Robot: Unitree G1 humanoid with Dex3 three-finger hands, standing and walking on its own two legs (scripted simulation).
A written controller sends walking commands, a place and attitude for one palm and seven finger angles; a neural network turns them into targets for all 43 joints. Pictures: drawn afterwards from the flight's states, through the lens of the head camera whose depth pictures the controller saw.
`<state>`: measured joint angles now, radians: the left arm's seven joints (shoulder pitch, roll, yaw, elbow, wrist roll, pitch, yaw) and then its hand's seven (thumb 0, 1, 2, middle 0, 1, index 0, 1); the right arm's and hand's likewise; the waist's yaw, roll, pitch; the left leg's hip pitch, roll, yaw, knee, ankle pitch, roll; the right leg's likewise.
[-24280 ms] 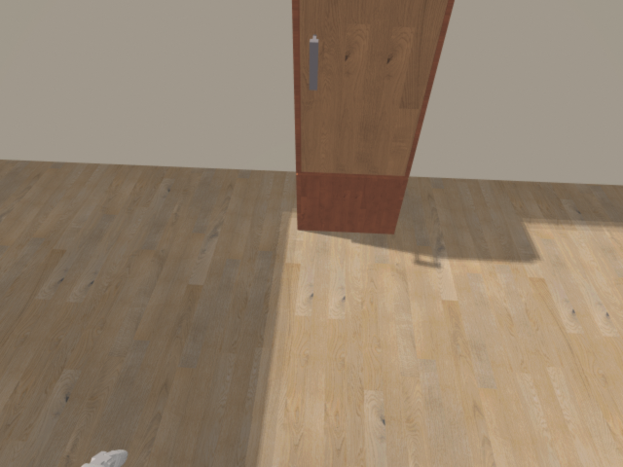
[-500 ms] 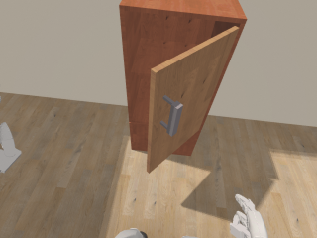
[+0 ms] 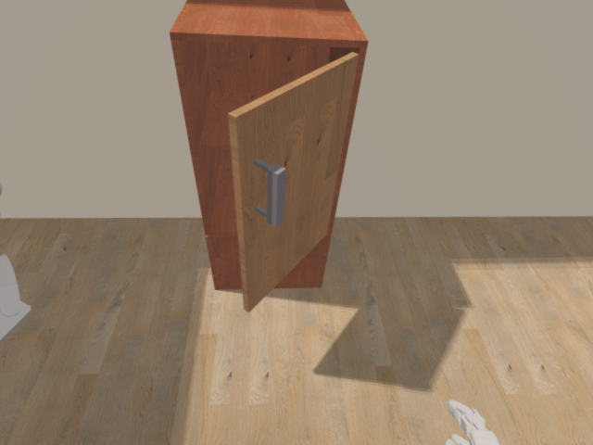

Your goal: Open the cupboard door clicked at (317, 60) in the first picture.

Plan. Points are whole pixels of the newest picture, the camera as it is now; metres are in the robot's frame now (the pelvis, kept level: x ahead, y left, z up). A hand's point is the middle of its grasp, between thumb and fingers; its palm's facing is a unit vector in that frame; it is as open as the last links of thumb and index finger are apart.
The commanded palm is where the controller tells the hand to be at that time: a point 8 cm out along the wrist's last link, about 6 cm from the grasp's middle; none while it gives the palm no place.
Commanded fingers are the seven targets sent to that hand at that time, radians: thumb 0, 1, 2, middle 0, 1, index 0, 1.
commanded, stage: stop stepping back and stand still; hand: left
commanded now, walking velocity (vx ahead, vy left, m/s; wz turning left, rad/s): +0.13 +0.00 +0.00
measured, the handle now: (267, 192) +0.57 +0.08 +0.02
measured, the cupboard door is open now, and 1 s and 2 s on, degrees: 49 49 49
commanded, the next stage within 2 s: let the arm hang, fingers relaxed in 1.26 s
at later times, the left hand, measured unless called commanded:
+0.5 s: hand out of the picture +0.09 +0.30 +0.17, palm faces +0.53 -0.75 -0.39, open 7.4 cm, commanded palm +0.02 +0.32 +0.19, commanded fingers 0.00 0.90 0.90 -0.20 -0.30 -0.20 -0.30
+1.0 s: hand (7, 425) +0.10 +0.23 +0.17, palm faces +0.45 -0.76 -0.48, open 7.4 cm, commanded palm +0.04 +0.28 +0.19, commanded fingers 0.00 0.90 0.90 -0.20 -0.30 -0.20 -0.30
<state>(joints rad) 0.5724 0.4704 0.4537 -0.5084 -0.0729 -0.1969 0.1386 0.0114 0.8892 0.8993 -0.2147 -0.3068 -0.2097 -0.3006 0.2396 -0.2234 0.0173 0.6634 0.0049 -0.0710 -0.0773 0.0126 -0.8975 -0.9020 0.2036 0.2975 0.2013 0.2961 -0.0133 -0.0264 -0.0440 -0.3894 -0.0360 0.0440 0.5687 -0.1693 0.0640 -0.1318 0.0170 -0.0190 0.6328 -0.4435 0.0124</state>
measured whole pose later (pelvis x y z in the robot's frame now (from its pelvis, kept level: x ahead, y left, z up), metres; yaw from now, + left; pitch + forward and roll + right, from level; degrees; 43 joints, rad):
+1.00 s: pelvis -0.08 -0.03 +0.01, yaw +4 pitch -1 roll +1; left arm 0.57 0.38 0.38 -0.49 -0.03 -0.21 0.16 0.02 0.89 0.90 -0.22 -0.31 -0.21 -0.30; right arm 0.21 -0.24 -0.02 0.64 0.00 -0.10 -0.08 0.01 -0.90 -0.90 0.20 0.30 0.20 0.30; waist -0.01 -0.01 0.06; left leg -0.29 0.02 0.05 0.63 -0.30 0.01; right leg -0.22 0.04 -0.14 0.46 -0.23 -0.11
